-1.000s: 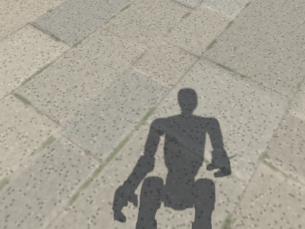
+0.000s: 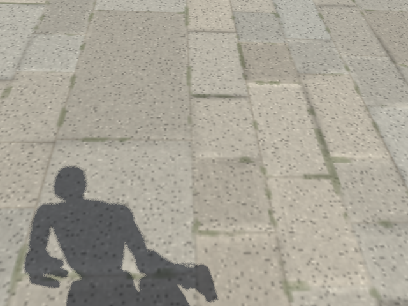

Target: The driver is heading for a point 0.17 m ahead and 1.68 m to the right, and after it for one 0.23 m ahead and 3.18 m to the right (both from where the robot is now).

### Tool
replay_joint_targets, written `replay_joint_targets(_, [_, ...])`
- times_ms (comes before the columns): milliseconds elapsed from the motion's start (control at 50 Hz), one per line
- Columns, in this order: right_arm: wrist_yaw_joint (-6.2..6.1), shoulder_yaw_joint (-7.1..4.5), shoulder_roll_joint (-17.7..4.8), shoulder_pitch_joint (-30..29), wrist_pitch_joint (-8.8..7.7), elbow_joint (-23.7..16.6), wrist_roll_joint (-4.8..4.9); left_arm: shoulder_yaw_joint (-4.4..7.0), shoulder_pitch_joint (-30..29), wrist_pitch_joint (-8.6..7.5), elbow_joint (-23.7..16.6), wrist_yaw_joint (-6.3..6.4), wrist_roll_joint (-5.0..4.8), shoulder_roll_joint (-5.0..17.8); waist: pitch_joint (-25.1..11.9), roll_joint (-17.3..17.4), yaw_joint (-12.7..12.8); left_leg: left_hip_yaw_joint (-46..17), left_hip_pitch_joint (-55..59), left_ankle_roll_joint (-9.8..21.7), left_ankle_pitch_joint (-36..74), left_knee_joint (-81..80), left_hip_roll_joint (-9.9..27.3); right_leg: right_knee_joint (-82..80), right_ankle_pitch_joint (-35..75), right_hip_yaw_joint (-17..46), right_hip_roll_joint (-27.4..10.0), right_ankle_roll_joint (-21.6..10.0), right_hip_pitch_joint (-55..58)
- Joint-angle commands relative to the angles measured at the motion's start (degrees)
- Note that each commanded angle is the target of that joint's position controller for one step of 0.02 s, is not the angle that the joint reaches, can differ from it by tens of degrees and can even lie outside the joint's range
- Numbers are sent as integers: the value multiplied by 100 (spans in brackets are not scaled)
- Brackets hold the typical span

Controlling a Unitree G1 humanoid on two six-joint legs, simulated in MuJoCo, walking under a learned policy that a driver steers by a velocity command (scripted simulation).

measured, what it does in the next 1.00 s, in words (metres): walks ahead, turning right: right foot, then left foot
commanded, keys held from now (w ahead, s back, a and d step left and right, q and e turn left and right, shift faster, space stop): e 0.58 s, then w+e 0.42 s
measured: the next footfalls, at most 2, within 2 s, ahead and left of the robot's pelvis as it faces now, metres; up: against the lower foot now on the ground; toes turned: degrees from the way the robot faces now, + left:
right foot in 0.26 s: +0.24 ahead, -0.12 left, +0.00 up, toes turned -12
left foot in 0.80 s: +0.29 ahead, +0.05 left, +0.00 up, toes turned -33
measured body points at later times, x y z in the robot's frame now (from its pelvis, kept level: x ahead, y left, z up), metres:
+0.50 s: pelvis +0.14 -0.05 -0.01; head +0.19 -0.07 +0.43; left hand +0.34 +0.18 -0.12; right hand +0.19 -0.33 -0.14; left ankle +0.20 +0.10 -0.67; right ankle +0.20 -0.11 -0.75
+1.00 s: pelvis +0.26 -0.04 +0.00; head +0.28 -0.02 +0.45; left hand +0.52 +0.11 -0.12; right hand +0.14 -0.31 -0.10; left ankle +0.26 +0.07 -0.75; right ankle +0.21 -0.18 -0.66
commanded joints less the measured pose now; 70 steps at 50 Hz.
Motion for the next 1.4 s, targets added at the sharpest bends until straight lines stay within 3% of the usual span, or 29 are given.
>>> replay_joint_targets(20, [45,-166,-687,43,-167,-244,26,42,-401,-21,-464,-108,8,281,578,851,-37,-776,544,616,1336,-956,1370,419,425,-41,-320,191,-1377])
replay_joint_targets(60, [59,-177,-711,147,-154,-185,40,-9,-674,5,-590,-119,1,176,538,882,-76,-250,586,645,3046,-651,1341,46,494,-296,-350,300,-1291])
replay_joint_targets(160, [8,-204,-853,151,-41,-99,111,-165,-1256,26,-849,-200,-8,-63,481,1142,-211,518,370,450,4019,-140,1208,-1890,917,-959,-292,128,-127])
replay_joint_targets(240, [-61,-268,-1083,120,38,-70,187,-10,-61,-79,-563,-16,117,305,-350,1044,297,679,496,281,5152,1979,1257,-2922,775,-1080,250,-366,1511])
replay_joint_targets(260, [-50,-248,-1042,126,36,-114,207,67,569,-161,-385,78,192,498,-785,646,656,822,-178,78,3901,3282,1058,-3456,1679,-740,63,-552,2607])
replay_joint_targets(280, [3,-80,-337,537,65,-323,62,160,677,-208,-413,164,121,1029,-1371,-521,325,824,-1750,-103,-1424,4942,583,-2860,4252,1063,-1680,-914,4095])
replay_joint_targets(300, [-3,-108,-561,663,191,-535,117,341,867,-136,-562,179,-194,1545,-2425,-1114,493,-15,-2745,-257,-2502,6443,-238,-3169,5197,3306,-2676,-2120,4928])
replay_joint_targets(320, [-1,-152,-812,250,247,-478,16,295,674,-29,-592,244,-306,1154,-2032,-54,567,-486,-3036,-261,-1840,6436,204,-3389,4537,2589,-2361,-1982,4547])
replay_joint_targets(360, [11,-105,-685,-260,227,-536,15,87,70,32,-536,309,-262,545,-592,241,251,-458,-2972,-293,-1178,5684,468,-3760,3979,1723,-1736,-1571,2974])
replay_joint_targets(380, [14,-107,-677,-196,306,-537,-47,53,-38,34,-520,340,-276,440,-356,140,93,-488,-2698,-337,-1098,5294,530,-3875,3882,1496,-1466,-1408,2464])
replay_joint_targets(460, [14,-85,-550,60,545,-434,-57,100,-165,-11,-463,290,-143,611,-474,67,-98,-383,-2115,-408,-874,4605,355,-4032,3382,1248,-1108,-1239,1705])
replay_joint_targets(580, [-21,-95,-554,-732,624,-687,-32,167,34,119,-430,301,-121,696,-223,-213,201,-559,-2488,-439,-555,3646,255,-4407,434,1974,-965,-1124,1622])
replay_joint_targets(700, [50,-75,-584,-1025,417,-814,-8,230,251,129,-385,227,-33,780,-96,-375,331,-529,-2016,-310,-1041,2503,-76,-4591,-1767,2773,-876,-1187,1615])
replay_joint_targets(760, [-11,-55,-487,-332,264,-644,97,239,-127,133,-440,204,-66,739,62,-292,-198,-468,-276,5,-895,880,-314,-4355,-2006,2719,-511,-891,576])
replay_joint_targets(780, [-88,-97,-603,119,211,-505,86,213,-276,112,-481,247,-111,608,191,-72,-478,-545,663,114,-647,62,-135,-3990,-2260,2404,-142,-546,-180])
replay_joint_targets(800, [-181,-205,-1141,395,164,-482,35,113,-73,61,-518,287,-183,164,85,1054,-444,-1819,1334,274,-1899,-634,1193,-2280,-2342,1440,376,-193,-920])
replay_joint_targets(820, [-193,-324,-1700,163,163,-597,-79,60,-208,-17,-682,294,-156,90,200,1577,-372,-3920,1071,714,-3234,-1312,2458,-1011,-1560,557,933,-66,-1731])
replay_joint_targets(840, [-173,-311,-1448,-139,156,-540,-106,138,-475,-61,-686,262,41,544,704,779,-124,-3656,397,820,-3191,-1234,2345,-496,-754,681,267,-50,-1755])
replay_joint_targets(880, [-75,-170,-902,-495,69,-585,1,162,-36,-73,-423,93,14,552,658,837,175,-2492,231,585,-2130,-1164,1669,-98,-76,528,147,80,-1351])
replay_joint_targets(920, [-35,-136,-770,-404,3,-564,29,143,119,-10,-298,-32,37,490,538,1106,136,-1625,225,510,-1291,-1170,1340,431,243,258,22,159,-1251])
replay_joint_targets(1160, [64,-182,-793,833,-141,144,40,-197,-1860,-34,-927,-259,17,-34,844,1021,-509,198,1009,504,2500,-824,1421,-1648,815,-898,-390,17,-1171])
replay_joint_targets(1220, [-4,-189,-953,860,-83,312,41,-211,-1637,-41,-918,-183,45,12,562,1134,-246,661,1148,382,4982,-5,1465,-2302,261,-1343,10,-387,-87])
replay_joint_targets(1260, [-60,-204,-1145,902,-28,390,63,-87,-516,-107,-634,-71,66,278,-219,1188,323,849,932,340,6274,1666,1549,-2619,61,-1324,408,-747,1479])
replay_joint_targets(1280, [-65,-188,-1150,757,-20,324,80,33,484,-149,-306,17,104,496,-768,985,836,978,102,229,5406,3001,1456,-3009,283,-973,329,-953,2966])
replay_joint_targets(1300, [42,-61,-637,882,-47,-18,134,207,961,-130,-232,126,123,1104,-1496,-142,828,962,-1995,-15,1752,4961,980,-3266,-1078,1256,-1231,-1494,4897])
replay_joint_targets(1320, [103,-87,-682,593,-97,-362,98,282,891,-95,-362,165,-63,1408,-2019,-667,713,212,-3273,-175,-1557,6373,45,-3969,-357,4065,-2432,-2043,5435])
replay_joint_targets(1340, [121,-162,-974,-148,-120,-512,68,270,943,-57,-234,224,-122,1255,-1397,31,918,-429,-3837,-137,-969,6476,333,-4057,589,3253,-2136,-1938,5142])
replay_joint_targets(1360, [138,-80,-787,-195,-185,-559,111,201,695,-79,-118,275,-164,1011,-640,119,642,-398,-3769,-105,-522,6007,581,-4101,1428,2423,-1978,-1829,4279])
replay_joint_targets(1400, [152,-78,-751,13,-107,-459,-39,72,217,-156,-104,317,-173,635,61,338,87,-404,-3077,-187,-506,5133,820,-4283,2410,1543,-1353,-1495,2869])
